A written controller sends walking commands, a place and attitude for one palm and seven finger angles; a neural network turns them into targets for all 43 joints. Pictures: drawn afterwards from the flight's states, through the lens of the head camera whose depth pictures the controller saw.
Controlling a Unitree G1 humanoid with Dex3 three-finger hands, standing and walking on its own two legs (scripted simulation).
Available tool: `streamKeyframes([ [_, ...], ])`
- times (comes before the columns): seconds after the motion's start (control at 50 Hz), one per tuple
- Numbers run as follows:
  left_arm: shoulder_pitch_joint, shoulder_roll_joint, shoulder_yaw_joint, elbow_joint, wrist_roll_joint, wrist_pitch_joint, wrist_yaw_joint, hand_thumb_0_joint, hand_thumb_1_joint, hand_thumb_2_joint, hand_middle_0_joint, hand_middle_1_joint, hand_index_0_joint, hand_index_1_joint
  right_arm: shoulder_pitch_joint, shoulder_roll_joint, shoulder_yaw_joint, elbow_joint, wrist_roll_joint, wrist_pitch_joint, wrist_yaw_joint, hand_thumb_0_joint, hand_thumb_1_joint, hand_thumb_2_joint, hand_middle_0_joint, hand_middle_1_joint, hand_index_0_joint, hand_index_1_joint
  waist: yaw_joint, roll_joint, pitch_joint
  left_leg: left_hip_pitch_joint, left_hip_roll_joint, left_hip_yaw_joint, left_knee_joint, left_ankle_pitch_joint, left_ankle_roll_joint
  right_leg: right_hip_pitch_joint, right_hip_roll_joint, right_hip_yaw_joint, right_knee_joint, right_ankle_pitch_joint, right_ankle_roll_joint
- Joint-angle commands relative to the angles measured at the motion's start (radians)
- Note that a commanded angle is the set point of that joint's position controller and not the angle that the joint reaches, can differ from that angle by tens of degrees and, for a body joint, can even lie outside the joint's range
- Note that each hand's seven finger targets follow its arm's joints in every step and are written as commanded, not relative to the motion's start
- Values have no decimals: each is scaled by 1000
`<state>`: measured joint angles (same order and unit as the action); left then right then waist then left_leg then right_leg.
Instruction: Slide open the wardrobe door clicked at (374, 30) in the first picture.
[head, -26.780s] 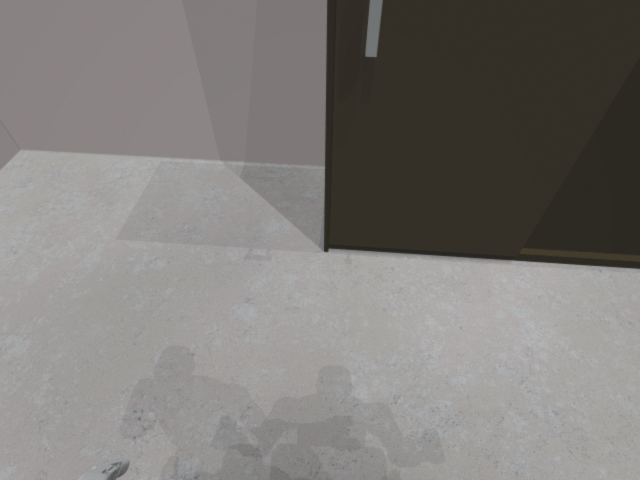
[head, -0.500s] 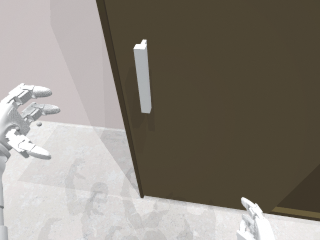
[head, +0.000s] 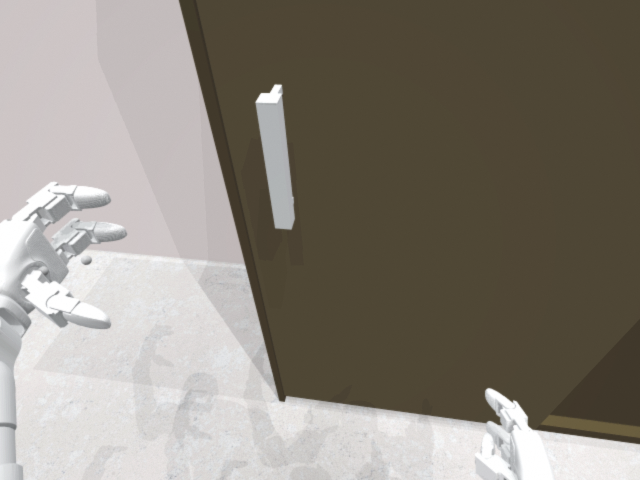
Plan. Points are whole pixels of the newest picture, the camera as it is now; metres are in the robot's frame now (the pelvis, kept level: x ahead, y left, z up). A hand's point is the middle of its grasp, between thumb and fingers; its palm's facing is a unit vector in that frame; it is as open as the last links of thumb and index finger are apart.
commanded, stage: move the hooked fingers beside the handle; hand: left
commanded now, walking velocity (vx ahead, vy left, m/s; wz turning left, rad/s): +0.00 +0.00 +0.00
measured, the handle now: (281, 160) +0.51 +0.11 +0.17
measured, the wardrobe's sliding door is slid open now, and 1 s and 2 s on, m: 0.00 0.00 0.00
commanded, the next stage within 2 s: none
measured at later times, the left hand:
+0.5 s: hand (151, 221) +0.35 +0.24 +0.18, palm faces +0.00 -1.00 -0.05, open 13.9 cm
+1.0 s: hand (189, 200) +0.40 +0.21 +0.18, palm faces -0.01 -1.00 -0.02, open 13.9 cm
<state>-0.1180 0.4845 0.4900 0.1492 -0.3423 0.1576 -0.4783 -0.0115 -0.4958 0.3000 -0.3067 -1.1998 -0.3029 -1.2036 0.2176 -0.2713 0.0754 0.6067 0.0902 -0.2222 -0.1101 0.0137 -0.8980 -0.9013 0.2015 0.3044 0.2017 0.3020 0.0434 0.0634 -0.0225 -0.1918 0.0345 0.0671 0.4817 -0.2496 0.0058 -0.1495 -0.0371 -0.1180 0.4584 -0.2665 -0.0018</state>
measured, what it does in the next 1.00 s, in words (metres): stands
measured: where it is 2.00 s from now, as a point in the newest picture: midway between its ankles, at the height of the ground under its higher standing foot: outside the picture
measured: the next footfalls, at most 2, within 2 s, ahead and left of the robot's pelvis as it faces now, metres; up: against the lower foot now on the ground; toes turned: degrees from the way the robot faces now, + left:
none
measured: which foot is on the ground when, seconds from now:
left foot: down 0.00-1.00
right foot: down 0.00-1.00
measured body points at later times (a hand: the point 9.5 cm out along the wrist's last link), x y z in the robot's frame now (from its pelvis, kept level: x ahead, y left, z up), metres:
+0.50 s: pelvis +0.00 +0.00 +0.00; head -0.01 -0.02 +0.45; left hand +0.34 +0.29 +0.19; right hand +0.16 -0.25 -0.08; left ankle +0.01 +0.11 -0.74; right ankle -0.01 -0.11 -0.74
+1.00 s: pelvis +0.01 +0.00 +0.00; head +0.01 -0.02 +0.45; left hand +0.39 +0.26 +0.18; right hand +0.16 -0.25 -0.09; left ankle +0.01 +0.11 -0.74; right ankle -0.01 -0.11 -0.74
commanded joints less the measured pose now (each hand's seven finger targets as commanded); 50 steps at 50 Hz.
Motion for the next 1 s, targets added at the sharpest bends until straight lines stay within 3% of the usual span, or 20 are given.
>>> streamKeyframes([
  [0.0,-322,288,72,-192,-25,-67,8,0,-500,300,-300,-1200,-300,-1200,-123,-119,-47,-153,2,-59,-9,0,-900,-900,200,300,200,300,-7,-11,-139,109,-25,-72,-53,166,25,-45,26,47,-70,202,-10],
  [0.04,-403,238,13,-196,-18,-72,14,0,-500,300,-300,-1200,-300,-1200,-128,-114,-46,-152,5,-62,-14,0,-900,-900,200,300,200,300,-23,33,-137,123,-28,-75,-59,139,25,-71,26,46,-72,173,-9],
  [0.1,-402,287,45,-116,-4,-77,28,0,-500,300,-300,-1200,-300,-1200,-106,-126,-51,-132,1,-59,-20,0,-900,-900,200,300,200,300,-19,-41,-131,105,-23,-80,-57,126,29,-67,23,52,-81,153,-9],
  [0.14,-497,241,-18,-121,10,-81,33,0,-500,300,-300,-1200,-300,-1200,-120,-117,-46,-136,6,-56,-23,0,-900,-900,200,300,200,300,-34,24,-129,115,-26,-77,-64,109,27,-86,21,52,-79,132,-10],
  [0.26,-599,244,-31,-62,29,-98,65,0,-500,300,-300,-1200,-300,-1200,-109,-119,-48,-132,3,-50,-24,0,-900,-900,200,300,200,300,-35,13,-177,123,-24,-82,-65,119,28,-65,18,55,-72,143,-14],
  [0.3,-533,281,14,-28,32,-96,78,0,-500,300,-300,-1200,-300,-1200,-99,-124,-50,-135,-1,-47,-16,0,-900,-900,200,300,200,300,-10,-21,-203,106,-21,-82,-64,150,26,-28,17,53,-64,171,-16],
  [0.38,-534,252,4,3,38,-85,89,0,-500,300,-300,-1200,-300,-1200,-100,-125,-55,-144,2,-36,-7,0,-900,-900,200,300,200,300,-10,-6,-204,96,-24,-69,-62,184,25,-26,14,53,-49,224,-17],
  [0.4,-511,260,9,13,38,-79,90,0,-500,300,-300,-1200,-300,-1200,-94,-126,-56,-146,0,-33,-3,0,-900,-900,200,300,200,300,-3,-45,-199,85,-20,-68,-58,195,27,-15,14,55,-50,240,-16],
  [0.48,-569,248,-3,-23,44,-82,104,0,-500,300,-300,-1200,-300,-1200,-88,-127,-62,-149,2,-25,-2,0,-900,-900,200,300,200,300,-17,1,-219,109,-21,-62,-51,215,26,-29,16,54,-40,259,-16],
  [0.5,-569,240,-15,-41,46,-86,108,0,-500,300,-300,-1200,-300,-1200,-85,-126,-63,-149,0,-23,-2,0,-900,-900,200,300,200,300,-17,-36,-226,112,-17,-61,-47,235,30,-16,17,55,-39,278,-16],
  [0.56,-595,245,-5,-29,47,-89,118,0,-500,300,-300,-1200,-300,-1200,-77,-128,-67,-139,1,-18,-6,0,-900,-900,200,300,200,300,-24,-6,-230,117,-18,-58,-49,223,27,-30,19,56,-41,270,-15],
  [0.6,-634,211,-50,-3,52,-86,124,0,-500,300,-300,-1200,-300,-1200,-68,-128,-66,-130,3,-14,-8,0,-900,-900,200,300,200,300,-39,-42,-201,112,-13,-58,-49,206,30,-49,20,56,-49,251,-14],
  [0.64,-678,199,-69,12,58,-84,128,0,-500,300,-300,-1200,-300,-1200,-63,-130,-68,-123,3,-9,-13,0,-900,-900,200,300,200,300,-49,-17,-206,122,-18,-58,-49,206,32,-60,20,59,-48,254,-15],
  [0.7,-708,223,-61,26,68,-94,139,0,-500,300,-300,-1200,-300,-1200,-54,-134,-70,-113,-2,-3,-14,0,-900,-900,200,300,200,300,-48,-32,-237,130,-15,-60,-44,225,33,-42,19,60,-46,267,-16],
  [0.72,-727,207,-76,17,70,-97,138,0,-500,300,-300,-1200,-300,-1200,-62,-128,-68,-119,0,-2,-14,0,-900,-900,200,300,200,300,-47,10,-247,136,-18,-57,-43,236,32,-37,17,64,-43,281,-18],
  [0.78,-747,191,-82,39,68,-107,146,0,-500,300,-300,-1200,-300,-1200,-54,-126,-69,-113,-2,2,-12,0,-900,-900,200,300,200,300,-50,4,-263,148,-17,-63,-37,274,28,-33,18,58,-33,318,-20],
  [0.8,-718,198,-74,56,68,-106,148,0,-500,300,-300,-1200,-300,-1200,-48,-128,-71,-113,-4,5,-8,0,-900,-900,200,300,200,300,-42,-36,-274,141,-14,-60,-32,287,32,-18,18,60,-33,338,-19],
  [0.86,-756,170,-104,116,73,-94,156,0,-500,300,-300,-1200,-300,-1200,-49,-129,-69,-108,1,19,-7,0,-900,-900,200,300,200,300,-53,-31,-227,110,-16,-57,-42,248,28,-46,16,58,-34,311,-17],
  [0.92,-748,197,-80,139,85,-95,171,0,-500,300,-300,-1200,-300,-1200,-41,-132,-73,-111,-2,30,-3,0,-900,-900,200,300,200,300,-41,-46,-259,109,-15,-57,-38,268,31,-26,15,62,-28,326,-19],
  [0.98,-822,184,-103,139,91,-109,181,0,-500,300,-300,-1200,-300,-1200,-34,-130,-72,-107,-2,41,-4,0,-900,-900,200,300,200,300,-57,-19,-254,113,-15,-58,-35,266,29,-41,16,63,-27,321,-20],
])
